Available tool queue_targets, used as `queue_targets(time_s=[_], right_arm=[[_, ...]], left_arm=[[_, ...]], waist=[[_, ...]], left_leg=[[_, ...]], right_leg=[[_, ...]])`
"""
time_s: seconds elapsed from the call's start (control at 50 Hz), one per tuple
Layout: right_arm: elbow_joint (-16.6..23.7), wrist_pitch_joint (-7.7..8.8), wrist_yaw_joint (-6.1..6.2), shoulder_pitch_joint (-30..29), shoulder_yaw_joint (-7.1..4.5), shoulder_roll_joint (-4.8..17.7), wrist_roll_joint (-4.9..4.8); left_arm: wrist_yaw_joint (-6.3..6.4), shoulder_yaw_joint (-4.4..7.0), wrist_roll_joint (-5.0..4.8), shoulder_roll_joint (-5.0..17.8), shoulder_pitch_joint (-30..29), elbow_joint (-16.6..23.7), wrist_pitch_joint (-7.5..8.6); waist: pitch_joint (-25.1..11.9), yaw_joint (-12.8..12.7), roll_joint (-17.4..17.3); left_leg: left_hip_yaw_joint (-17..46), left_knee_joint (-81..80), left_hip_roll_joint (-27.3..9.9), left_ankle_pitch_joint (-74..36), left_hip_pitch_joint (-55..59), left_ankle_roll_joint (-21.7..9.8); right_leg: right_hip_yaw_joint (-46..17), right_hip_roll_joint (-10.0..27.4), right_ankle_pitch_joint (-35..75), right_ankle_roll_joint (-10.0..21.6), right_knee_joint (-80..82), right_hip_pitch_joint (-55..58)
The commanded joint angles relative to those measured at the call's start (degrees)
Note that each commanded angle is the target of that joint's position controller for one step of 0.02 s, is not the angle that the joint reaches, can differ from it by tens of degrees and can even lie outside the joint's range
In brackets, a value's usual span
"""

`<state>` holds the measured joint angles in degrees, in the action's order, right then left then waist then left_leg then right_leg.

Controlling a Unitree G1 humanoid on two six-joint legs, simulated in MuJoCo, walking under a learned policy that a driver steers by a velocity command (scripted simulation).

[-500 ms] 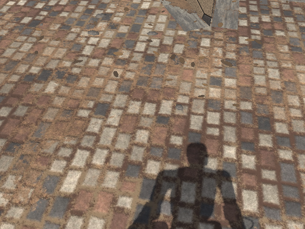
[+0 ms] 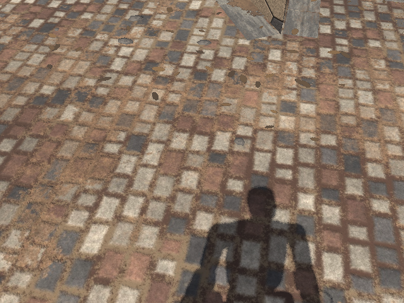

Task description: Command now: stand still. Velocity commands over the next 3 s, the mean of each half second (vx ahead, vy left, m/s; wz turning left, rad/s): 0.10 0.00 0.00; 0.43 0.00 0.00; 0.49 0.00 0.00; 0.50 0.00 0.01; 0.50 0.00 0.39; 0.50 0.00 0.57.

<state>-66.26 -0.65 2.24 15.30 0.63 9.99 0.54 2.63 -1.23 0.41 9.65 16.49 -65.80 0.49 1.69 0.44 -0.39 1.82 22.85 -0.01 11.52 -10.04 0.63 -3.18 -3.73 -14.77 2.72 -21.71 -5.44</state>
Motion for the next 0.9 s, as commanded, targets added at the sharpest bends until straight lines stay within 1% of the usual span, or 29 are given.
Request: queue_targets(time_s=[0.02, 0.24, 0.26, 0.28, 0.3, 0.32, 0.34, 0.36, 0.38, 0.4, 0.42, 0.44, 0.48, 0.5, 0.52, 0.54, 0.56, 0.58, 0.6, 0.62, 0.64, 0.66, 0.68, 0.72, 0.74, 0.8, 0.84, 0.86, 0.9], right_arm=[[0.3, 0.2, 0.2, 3.6, -0.67, 4.6, 0.01], [-0.3, 0.22, 0.35, 4.6, -0.73, 3.7, 0.01], [-0.5, 0.19, 0.33, 4.9, -0.62, 3.2, 0.1], [-0.3, 0.1, 0.28, 4.6, -0.77, 3.4, 0.25], [0.2, -0.02, 0.15, 4.2, -1.06, 3.8, 0.42], [1.0, -0.11, -0.12, 3.5, -1.25, 3.8, 0.71], [2.0, -0.07, -0.5, 2.0, -1.29, 3.4, 1.15], [3.3, 0.23, -0.88, 0.5, -1.07, 2.2, 1.62], [4.6, 0.83, -1.16, -0.8, -0.9, 1.5, 2.1], [5.7, 1.54, -1.39, -2.0, -1.06, 1.8, 2.0], [6.7, 2.25, -1.66, -2.5, -1.31, 2.4, 1.82], [7.5, 2.95, -1.98, -2.6, -1.55, 2.9, 1.57], [7.8, 4.07, -2.5, 0.0, -1.99, 2.8, 0.73], [6.4, 4.45, -2.58, 4.8, -2.16, 2.0, 0.28], [3.9, 4.62, -2.42, 11.6, -2.77, 2.3, 0.01], [2.3, 5.04, -1.88, 18.4, -3.93, 5.6, 0.67], [1.0, 4.78, -1.71, 26.2, -5.71, 12.7, 0.33], [0.7, 3.88, -1.65, 23.5, -5.22, 10.0, 0.33], [3.3, 3.98, -1.94, 16.8, -4.49, 7.5, 0.59], [4.9, 4.49, -2.12, 12.4, -4.22, 6.8, 0.69], [5.6, 5.05, -2.04, 10.8, -3.81, 5.9, 0.58], [5.4, 5.58, -1.92, 10.9, -3.29, 4.6, 0.48], [4.7, 5.97, -1.84, 12.4, -3.01, 4.1, 0.45], [3.2, 6.37, -1.67, 16.1, -2.58, 3.9, 0.25], [2.7, 6.42, -1.61, 17.4, -2.37, 3.9, 0.27], [2.5, 6.47, -1.41, 18.6, -1.75, 3.6, 0.47], [2.5, 6.57, -1.16, 18.8, -1.45, 3.5, 0.46], [2.4, 6.67, -1.01, 19.1, -1.43, 3.9, 0.48], [2.1, 6.88, -0.74, 19.2, -1.57, 4.9, 0.57]], left_arm=[[0.19, 0.75, 0.01, 4.8, 4.0, 0.4, 0.22], [0.31, 0.87, 0.04, 3.8, 5.4, 0.1, 0.29], [0.29, 0.8, 0.13, 3.4, 5.9, 0.0, 0.27], [0.27, 1.1, 0.21, 4.1, 6.1, 0.0, 0.14], [0.24, 1.72, 0.2, 5.5, 6.5, 0.2, -0.12], [0.13, 2.35, 0.23, 6.7, 7.2, 0.3, -0.45], [0.01, 2.87, 0.27, 7.4, 9.1, 0.3, -0.68], [-0.06, 3.36, 0.29, 8.2, 11.2, 0.0, -0.73], [-0.11, 3.71, 0.41, 8.2, 12.1, -0.1, -0.54], [-0.22, 3.88, 0.67, 8.0, 12.0, 0.2, -0.18], [-0.35, 4.15, 1.02, 8.2, 11.8, 0.5, 0.3], [-0.46, 4.4, 1.17, 8.6, 11.4, 0.8, 0.81], [-0.64, 4.66, 0.63, 8.4, 9.2, 1.6, 1.63], [-0.73, 4.69, 0.09, 8.3, 6.6, 2.4, 1.83], [-0.86, 4.5, 0.07, 7.4, 4.8, 3.3, 2.15], [-1.28, 3.71, 0.3, 4.8, 3.2, 4.6, 2.96], [-1.9, 2.73, 0.34, 1.0, 3.5, 7.0, 3.63], [-2.28, 3.84, 2.19, 6.0, 1.9, 7.5, 3.43], [-2.93, 3.79, 2.34, 5.1, 0.5, 7.6, 3.57], [-3.46, 3.37, 1.76, 3.4, 0.5, 7.3, 3.99], [-3.83, 3.48, 1.58, 3.1, 0.7, 7.1, 4.15], [-4.06, 3.66, 1.76, 3.5, 1.0, 7.0, 3.86], [-4.19, 3.81, 1.77, 3.6, 1.4, 6.9, 3.47], [-4.23, 4.12, 1.6, 3.8, -0.4, 7.7, 2.73], [-4.22, 4.09, 1.51, 3.6, -2.5, 8.5, 2.45], [-4.3, 3.63, 1.17, 2.9, -11.7, 12.3, 2.09], [-4.33, 3.04, 0.78, 2.0, -16.8, 14.3, 2.11], [-4.31, 2.78, 0.56, 1.8, -18.5, 14.9, 2.13], [-4.05, 2.79, 0.36, 2.6, -19.3, 15.7, 2.14]], waist=[[2.3, 0.0, 0.3], [2.7, 0.0, 0.4], [1.6, -0.2, 0.5], [2.2, -0.3, 1.1], [3.1, -0.6, 2.5], [4.6, -1.2, 4.5], [7.1, -2.3, 6.2], [9.0, -3.3, 8.3], [11.1, -3.7, 9.1], [11.9, -3.7, 8.6], [11.7, -3.5, 8.0], [11.3, -3.0, 7.5], [9.5, -0.6, 6.6], [8.3, 2.3, 5.8], [6.5, 5.2, 3.6], [4.1, 8.0, -5.0], [-0.3, 9.1, -18.8], [4.0, 6.2, -10.9], [8.4, 3.3, -3.8], [9.0, 1.5, -1.5], [8.2, 0.3, -0.9], [7.1, -0.4, -1.4], [5.8, -0.5, -2.2], [4.5, -0.6, -3.5], [4.5, -0.3, -3.9], [6.4, 1.0, -4.5], [7.4, 1.7, -4.7], [7.6, 2.0, -5.1], [7.0, 1.6, -5.9]], left_leg=[[3.7, -2.3, -4.5, -7.4, 1.4, -2.0], [3.7, -2.2, -4.5, -7.4, 1.2, -2.1], [3.5, -2.4, -4.0, -3.6, 1.7, -2.2], [2.7, -1.6, -2.9, 1.5, 0.8, -2.4], [1.3, 1.0, -1.0, 8.5, -1.0, -2.9], [-0.3, 4.5, 0.9, 15.1, -4.5, -3.4], [-1.5, 8.6, 2.2, 18.3, -9.8, -3.7], [-3.5, 13.3, 2.7, 17.8, -14.3, -3.7], [-4.6, 17.1, 1.0, 15.1, -16.7, -3.9], [-4.2, 19.6, -0.4, 14.2, -18.8, -4.2], [-3.6, 21.0, -1.3, 15.1, -20.5, -4.5], [-3.4, 19.9, -2.0, 15.4, -20.9, -4.8], [-4.9, 12.7, -1.2, 11.4, -13.7, -5.2], [-6.6, 6.5, 0.4, 6.8, -3.6, -5.5], [-6.6, 2.3, 2.3, 5.1, 8.2, -5.3], [4.8, -4.6, -5.0, 10.7, 18.0, -6.1], [30.1, -14.7, -19.3, 25.3, 24.5, -11.4], [35.2, -15.8, -21.9, 30.6, 17.9, -13.2], [30.2, -15.9, -20.2, 28.7, 12.2, -12.7], [24.3, -16.4, -17.7, 20.8, 9.0, -11.9], [19.2, -16.8, -15.6, 13.1, 8.1, -11.0], [14.8, -16.7, -13.6, 6.0, 8.4, -10.1], [11.5, -15.9, -12.3, -1.6, 9.8, -9.6], [6.9, -13.7, -11.2, -16.5, 12.5, -9.2], [5.4, -13.3, -10.8, -21.3, 12.8, -9.1], [2.5, -13.8, -9.6, -29.2, 10.9, -9.0], [0.9, -14.0, -8.8, -32.4, 9.6, -8.7], [0.4, -14.0, -8.8, -34.4, 9.4, -8.6], [-0.2, -12.7, -9.9, -41.2, 10.6, -8.7]], right_leg=[[-5.3, 7.1, 10.7, 1.1, 4.0, -4.5], [-5.1, 7.1, 10.7, 1.0, 3.8, -4.6], [-5.1, 6.8, 5.5, 1.2, 4.7, -4.3], [-5.5, 6.3, -1.5, 1.7, 5.4, -5.0], [-6.7, 6.1, -10.9, 2.9, 5.9, -5.9], [-9.3, 7.0, -20.9, 4.6, 7.0, -6.7], [-13.5, 9.5, -28.9, 6.5, 9.3, -6.7], [-18.8, 13.3, -34.1, 8.8, 12.2, -5.9], [-23.0, 17.0, -34.6, 11.0, 13.7, -6.6], [-24.7, 18.7, -31.9, 12.2, 14.5, -6.4], [-24.8, 19.3, -28.0, 12.8, 14.3, -5.0], [-23.8, 19.3, -23.9, 12.8, 13.4, -3.8], [-18.5, 16.9, -16.3, 11.0, 10.6, -5.4], [-14.6, 14.6, -13.4, 9.4, 7.8, -10.6], [-11.0, 11.5, -9.9, 7.8, 2.7, -16.9], [-3.7, 6.1, -6.0, 5.4, -11.3, -23.8], [5.4, -1.2, -13.7, 2.7, -29.3, -33.6], [3.0, 2.1, -15.4, 3.2, -39.7, -36.6], [1.5, 5.1, -9.5, 3.6, -43.3, -37.5], [1.0, 6.7, -4.2, 3.3, -43.1, -35.9], [1.3, 7.8, -0.9, 2.8, -41.8, -34.1], [2.2, 8.1, 1.0, 2.1, -40.8, -32.9], [3.4, 7.7, 2.2, 1.6, -40.6, -32.7], [5.4, 7.0, 3.1, 1.0, -40.2, -34.7], [6.3, 6.7, 3.7, 0.6, -39.4, -35.8], [8.9, 5.6, 6.5, -0.1, -31.7, -36.4], [10.6, 4.4, 8.8, 0.1, -23.2, -33.4], [11.4, 3.6, 9.7, 0.5, -19.5, -31.2], [12.5, 2.3, 9.9, 2.1, -14.8, -26.4]])
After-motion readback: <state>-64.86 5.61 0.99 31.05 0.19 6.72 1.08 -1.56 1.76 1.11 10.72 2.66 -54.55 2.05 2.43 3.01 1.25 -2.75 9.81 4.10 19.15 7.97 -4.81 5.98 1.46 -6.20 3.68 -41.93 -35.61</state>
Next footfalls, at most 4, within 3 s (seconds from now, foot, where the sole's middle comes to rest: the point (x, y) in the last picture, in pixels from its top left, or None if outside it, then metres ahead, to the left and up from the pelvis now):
1.00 right None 0.45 -0.01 -0.78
1.54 left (172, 236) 0.77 0.14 -0.78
2.10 right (216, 171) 1.07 -0.03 -0.78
2.66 left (165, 134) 1.30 0.20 -0.78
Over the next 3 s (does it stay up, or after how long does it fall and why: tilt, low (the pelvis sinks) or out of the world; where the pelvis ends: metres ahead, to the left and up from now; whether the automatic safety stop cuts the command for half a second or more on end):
stays up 1.33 0.18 0.00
